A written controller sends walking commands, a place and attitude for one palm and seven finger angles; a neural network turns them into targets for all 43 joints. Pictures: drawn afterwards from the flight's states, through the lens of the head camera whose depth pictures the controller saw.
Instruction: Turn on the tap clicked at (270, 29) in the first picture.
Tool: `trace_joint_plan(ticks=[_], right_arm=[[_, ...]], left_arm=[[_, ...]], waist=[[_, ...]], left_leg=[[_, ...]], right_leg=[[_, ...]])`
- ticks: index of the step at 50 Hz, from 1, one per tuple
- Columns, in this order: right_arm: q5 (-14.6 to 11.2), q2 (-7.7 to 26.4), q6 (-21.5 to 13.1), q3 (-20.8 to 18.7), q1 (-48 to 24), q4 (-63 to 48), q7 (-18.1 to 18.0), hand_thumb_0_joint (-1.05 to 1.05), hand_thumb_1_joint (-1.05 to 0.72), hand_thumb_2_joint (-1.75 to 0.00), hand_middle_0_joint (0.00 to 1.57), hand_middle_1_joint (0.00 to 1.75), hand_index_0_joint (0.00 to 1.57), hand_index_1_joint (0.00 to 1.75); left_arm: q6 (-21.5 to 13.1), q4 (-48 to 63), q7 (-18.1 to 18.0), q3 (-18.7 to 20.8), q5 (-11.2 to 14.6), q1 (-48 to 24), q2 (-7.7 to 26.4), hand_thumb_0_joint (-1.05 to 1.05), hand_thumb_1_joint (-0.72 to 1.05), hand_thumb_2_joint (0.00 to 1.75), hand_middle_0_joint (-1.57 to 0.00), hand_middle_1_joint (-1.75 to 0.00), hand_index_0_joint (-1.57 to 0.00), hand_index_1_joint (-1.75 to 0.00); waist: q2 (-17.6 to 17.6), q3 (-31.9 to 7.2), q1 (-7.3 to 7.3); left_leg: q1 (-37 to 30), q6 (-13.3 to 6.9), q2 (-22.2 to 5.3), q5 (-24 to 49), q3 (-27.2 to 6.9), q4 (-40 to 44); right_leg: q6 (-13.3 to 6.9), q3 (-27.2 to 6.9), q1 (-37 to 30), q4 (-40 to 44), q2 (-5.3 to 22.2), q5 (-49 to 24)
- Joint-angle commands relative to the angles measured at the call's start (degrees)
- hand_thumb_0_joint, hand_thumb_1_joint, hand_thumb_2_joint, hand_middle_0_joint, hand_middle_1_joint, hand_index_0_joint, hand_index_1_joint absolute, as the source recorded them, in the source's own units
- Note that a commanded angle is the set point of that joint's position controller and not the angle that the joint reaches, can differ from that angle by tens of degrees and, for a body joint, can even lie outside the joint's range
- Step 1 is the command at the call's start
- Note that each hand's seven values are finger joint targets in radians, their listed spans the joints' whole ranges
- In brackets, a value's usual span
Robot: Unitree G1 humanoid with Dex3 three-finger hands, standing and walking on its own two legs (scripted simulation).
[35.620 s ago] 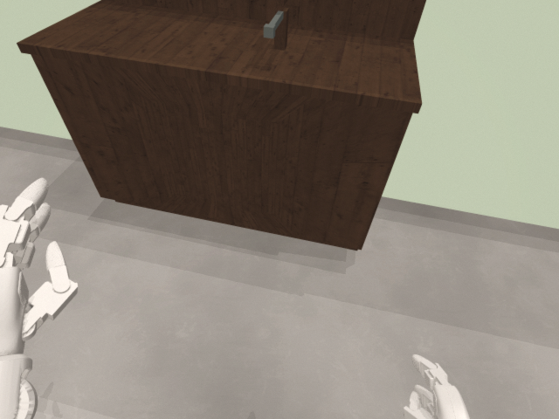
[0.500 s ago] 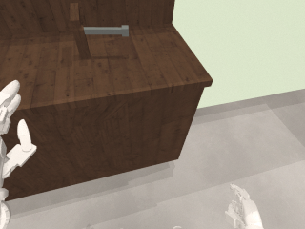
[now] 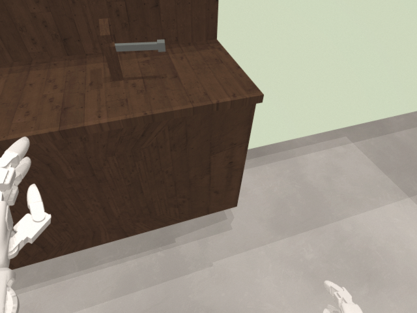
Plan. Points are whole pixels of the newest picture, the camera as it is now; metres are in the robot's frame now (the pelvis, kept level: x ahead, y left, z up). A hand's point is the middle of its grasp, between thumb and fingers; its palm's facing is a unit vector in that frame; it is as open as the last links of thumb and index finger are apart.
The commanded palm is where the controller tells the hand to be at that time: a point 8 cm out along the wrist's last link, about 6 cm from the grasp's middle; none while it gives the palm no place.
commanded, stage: stop stepping back and stand still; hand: left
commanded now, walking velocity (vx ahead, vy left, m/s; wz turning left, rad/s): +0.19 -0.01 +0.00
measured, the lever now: (161, 45) +0.86 +0.18 +0.13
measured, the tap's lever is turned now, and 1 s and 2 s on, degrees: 80 80 80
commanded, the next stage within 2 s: stand and check the lever's angle in 0.42 s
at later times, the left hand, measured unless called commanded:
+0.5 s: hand (24, 239) +0.18 +0.25 +0.16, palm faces +0.42 -0.84 -0.34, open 7.4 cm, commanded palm +0.13 +0.29 +0.18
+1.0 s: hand (33, 224) +0.21 +0.25 +0.16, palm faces +0.40 -0.84 -0.37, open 7.4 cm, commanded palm +0.15 +0.29 +0.18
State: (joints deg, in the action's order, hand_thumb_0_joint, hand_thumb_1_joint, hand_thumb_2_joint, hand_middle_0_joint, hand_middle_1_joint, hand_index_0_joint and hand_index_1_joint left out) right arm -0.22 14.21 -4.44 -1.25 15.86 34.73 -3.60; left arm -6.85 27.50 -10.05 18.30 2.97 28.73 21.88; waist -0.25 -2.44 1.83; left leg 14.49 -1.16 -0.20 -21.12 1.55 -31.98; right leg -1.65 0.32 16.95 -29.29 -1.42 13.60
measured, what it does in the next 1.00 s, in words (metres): steps on the spot: left foot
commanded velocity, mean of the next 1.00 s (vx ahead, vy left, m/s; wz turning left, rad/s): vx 0.04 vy -0.01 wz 0.00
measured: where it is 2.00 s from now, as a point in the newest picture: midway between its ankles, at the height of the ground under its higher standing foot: outside the picture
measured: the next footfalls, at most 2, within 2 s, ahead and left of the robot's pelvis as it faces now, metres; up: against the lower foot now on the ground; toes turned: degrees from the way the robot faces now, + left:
left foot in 0.02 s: +0.02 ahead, +0.11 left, +0.00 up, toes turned +3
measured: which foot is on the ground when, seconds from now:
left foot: up 0.00-0.00, down 0.02-1.00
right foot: down 0.00-1.00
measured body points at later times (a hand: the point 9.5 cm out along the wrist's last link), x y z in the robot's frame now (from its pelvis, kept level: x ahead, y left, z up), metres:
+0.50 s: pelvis -0.03 +0.01 +0.00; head -0.04 +0.01 +0.45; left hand +0.16 +0.29 +0.18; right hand +0.13 -0.22 -0.09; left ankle -0.02 +0.11 -0.74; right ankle +0.00 -0.09 -0.74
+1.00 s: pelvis -0.01 +0.01 +0.00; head +0.01 +0.01 +0.45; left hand +0.18 +0.29 +0.18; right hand +0.17 -0.22 -0.07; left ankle -0.02 +0.11 -0.74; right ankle +0.00 -0.09 -0.74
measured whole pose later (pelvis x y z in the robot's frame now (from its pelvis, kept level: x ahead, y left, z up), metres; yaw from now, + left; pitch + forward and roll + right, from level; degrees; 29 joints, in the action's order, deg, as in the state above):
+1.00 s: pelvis -0.01 +0.01 +0.00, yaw +0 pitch +0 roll -1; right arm 0.2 12.1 -5.8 0.0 10.6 33.2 -3.4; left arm -8.1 27.6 -9.8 18.1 3.3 27.1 20.0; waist 0.7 2.4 -0.5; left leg 11.5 -1.1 -0.5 -15.5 2.6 -27.2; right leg -1.4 1.9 12.3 -24.8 -1.8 12.2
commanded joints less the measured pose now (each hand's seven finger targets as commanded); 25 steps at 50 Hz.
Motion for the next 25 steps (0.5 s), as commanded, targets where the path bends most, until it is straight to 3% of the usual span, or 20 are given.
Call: trace_joint_plan(ticks=[1,2,4,5,7,9,11,13,14,15,16,17,19,20,21,23,24,25], right_arm=[[-0.6,6.82,-4.36,-2.55,-7.68,-9.65,-0.86,0.0,-0.9,-0.9,0.2,0.3,0.2,0.3],[-0.29,5.95,-4.41,-1.87,-7.84,-8.78,-1.01,0.0,-0.9,-0.9,0.2,0.3,0.2,0.3],[0.42,5.8,-4.68,-1.15,-8.87,-7.63,-1.43,0.0,-0.9,-0.9,0.2,0.3,0.2,0.3],[0.57,5.82,-5.06,-1.2,-8.06,-6.82,-1.63,0.0,-0.9,-0.9,0.2,0.3,0.2,0.3],[0.54,5.89,-5.83,-1.4,-7.59,-6.33,-1.5,0.0,-0.9,-0.9,0.2,0.3,0.2,0.3],[0.63,5.99,-6.24,-1.36,-8.27,-6.23,-1.42,0.0,-0.9,-0.9,0.2,0.3,0.2,0.3],[0.99,5.58,-6.19,-1.29,-8.42,-6.08,-1.1,0.0,-0.9,-0.9,0.2,0.3,0.2,0.3],[1.02,4.97,-5.84,-1.69,-8.1,-6.32,-0.52,0.0,-0.9,-0.9,0.2,0.3,0.2,0.3],[0.8,4.91,-5.57,-1.95,-8.02,-6.38,-0.2,0.0,-0.9,-0.9,0.2,0.3,0.2,0.3],[0.61,3.79,-5.45,-1.49,-7.95,-6.34,0.12,0.0,-0.9,-0.9,0.2,0.3,0.2,0.3],[0.51,3.45,-5.52,-1.22,-7.95,-6.44,0.34,0.0,-0.9,-0.9,0.2,0.3,0.2,0.3],[0.55,3.12,-5.45,-0.87,-7.79,-6.4,0.37,0.0,-0.9,-0.9,0.2,0.3,0.2,0.3],[0.68,3.48,-5.16,-0.71,-8.72,-6.96,-0.01,0.0,-0.9,-0.9,0.2,0.3,0.2,0.3],[0.65,3.97,-5.01,-0.62,-9.16,-7.6,-0.12,0.0,-0.9,-0.9,0.2,0.3,0.2,0.3],[0.53,3.87,-4.83,-0.36,-9.96,-7.78,-0.24,0.0,-0.9,-0.9,0.2,0.3,0.2,0.3],[0.73,3.71,-4.78,0.3,-10.1,-7.81,-0.46,0.0,-0.9,-0.9,0.2,0.3,0.2,0.3],[0.78,3.74,-5.02,0.24,-10.25,-8.07,-0.59,0.0,-0.9,-0.9,0.2,0.3,0.2,0.3],[0.8,3.84,-5.26,-0.01,-9.52,-7.86,-0.64,0.0,-0.9,-0.9,0.2,0.3,0.2,0.3]], left_arm=[[-3.77,11.98,-1.01,6.71,0.08,-5.1,9.0,0.0,0.9,0.9,-0.2,-0.3,-0.2,-0.3],[-4.14,12.65,-1.16,7.22,0.0,-4.45,9.32,0.0,0.9,0.9,-0.2,-0.3,-0.2,-0.3],[-4.41,15.2,-1.65,6.1,-1.04,-9.47,8.25,0.0,0.9,0.9,-0.2,-0.3,-0.2,-0.3],[-4.36,12.88,-2.0,5.99,-1.88,-10.45,7.72,0.0,0.9,0.9,-0.2,-0.3,-0.2,-0.3],[-3.96,10.05,-1.97,4.88,-2.19,-11.05,6.45,0.0,0.9,0.9,-0.2,-0.3,-0.2,-0.3],[-4.09,10.47,-1.8,5.02,-2.14,-12.31,7.08,0.0,0.9,0.9,-0.2,-0.3,-0.2,-0.3],[-4.39,9.14,-1.61,4.65,-1.99,-12.61,6.48,0.0,0.9,0.9,-0.2,-0.3,-0.2,-0.3],[-4.27,8.26,-1.13,5.18,-1.59,-11.56,7.21,0.0,0.9,0.9,-0.2,-0.3,-0.2,-0.3],[-4.02,8.79,-0.88,5.62,-1.24,-10.58,7.71,0.0,0.9,0.9,-0.2,-0.3,-0.2,-0.3],[-4.13,10.15,-0.75,5.64,-0.97,-11.41,7.91,0.0,0.9,0.9,-0.2,-0.3,-0.2,-0.3],[-4.37,10.83,-0.8,6.37,-0.74,-11.67,8.38,0.0,0.9,0.9,-0.2,-0.3,-0.2,-0.3],[-4.59,10.93,-0.93,7.36,-0.5,-10.55,8.94,0.0,0.9,0.9,-0.2,-0.3,-0.2,-0.3],[-4.64,9.92,-0.84,8.08,-0.08,-7.11,8.57,0.0,0.9,0.9,-0.2,-0.3,-0.2,-0.3],[-4.84,10.72,-0.74,7.44,-0.02,-6.87,7.83,0.0,0.9,0.9,-0.2,-0.3,-0.2,-0.3],[-5.08,10.72,-0.59,7.16,0.02,-7.06,7.59,0.0,0.9,0.9,-0.2,-0.3,-0.2,-0.3],[-5.02,10.02,-0.7,6.38,-0.9,-9.19,6.91,0.0,0.9,0.9,-0.2,-0.3,-0.2,-0.3],[-5.43,11.26,-0.63,6.3,-1.21,-11.54,7.13,0.0,0.9,0.9,-0.2,-0.3,-0.2,-0.3],[-5.56,9.98,-0.8,6.54,-1.39,-10.91,7.28,0.0,0.9,0.9,-0.2,-0.3,-0.2,-0.3]], waist=[[1.53,-2.77,-1.65],[6.72,-2.35,-1.44],[14.09,4.03,-0.91],[12.6,5.66,-0.72],[8.67,5.09,-0.91],[7.97,3.86,-1.05],[6.24,3.26,-0.96],[-3.03,3.71,-1.32],[-6.23,2.86,-1.37],[-7.87,2.42,-1.12],[-7.11,1.11,-1.05],[-5.05,-0.03,-1.0],[-0.46,0.02,-1.2],[2.24,0.42,-1.61],[5.57,1.59,-1.89],[7.73,5.24,-1.77],[7.92,4.29,-1.93],[5.86,2.69,-2.05]], left_leg=[[-3.61,-2.83,-6.07,3.84,-5.11,10.22],[-2.66,-3.16,-7.14,-2.61,-7.4,12.53],[4.65,-4.84,-11.25,-19.78,-14.86,21.26],[7.77,-5.84,-13.21,-22.46,-17.63,22.5],[7.28,-5.7,-12.74,-17.51,-15.32,19.54],[7.12,-4.51,-10.81,-14.18,-11.44,15.62],[9.16,-3.09,-7.78,-10.87,-7.38,10.49],[9.21,-1.19,-2.52,-10.58,-2.29,0.54],[9.28,-0.45,-1.38,-6.8,-0.64,-6.47],[8.63,0.12,-0.74,-3.3,0.53,-10.31],[6.6,0.38,-1.0,-1.49,0.43,-9.39],[3.64,0.28,-1.5,-0.67,0.11,-4.75],[-2.34,-0.39,-2.76,2.15,-1.84,4.4],[-2.58,-1.14,-5.43,3.55,-4.96,8.16],[-0.59,-1.63,-7.68,-1.84,-8.31,11.89],[5.62,-2.65,-10.37,-8.5,-12.43,17.83],[5.92,-2.69,-10.4,-6.96,-12.32,18.2],[4.95,-2.53,-10.05,-2.21,-10.87,16.44]], right_leg=[[0.0,-7.18,-3.99,5.03,5.68,3.8],[0.56,-4.22,-1.48,3.26,4.61,8.43],[1.83,1.43,0.65,-5.17,0.81,9.27],[2.2,2.2,0.03,-8.4,0.07,7.31],[2.18,2.72,-1.28,-6.75,0.14,6.71],[1.5,2.54,-5.07,-0.49,0.46,5.33],[-0.31,-1.52,-7.5,3.58,2.99,5.89],[-3.24,-12.49,-2.95,10.99,8.04,18.07],[-5.77,-19.71,-2.96,14.81,12.48,20.64],[-7.66,-22.2,-3.27,16.01,15.52,18.03],[-8.24,-20.51,-3.65,14.96,16.29,12.97],[-7.32,-16.54,-3.64,12.8,15.4,9.23],[-3.51,-9.51,-0.59,8.43,9.95,6.88],[-1.68,-6.21,-0.73,5.25,6.4,4.59],[0.1,-3.65,-0.17,4.59,4.15,6.91],[1.61,-0.65,-3.01,1.89,1.57,3.5],[1.77,-0.43,-5.11,1.51,1.66,1.31],[1.78,-0.59,-6.75,2.14,2.0,-1.53]])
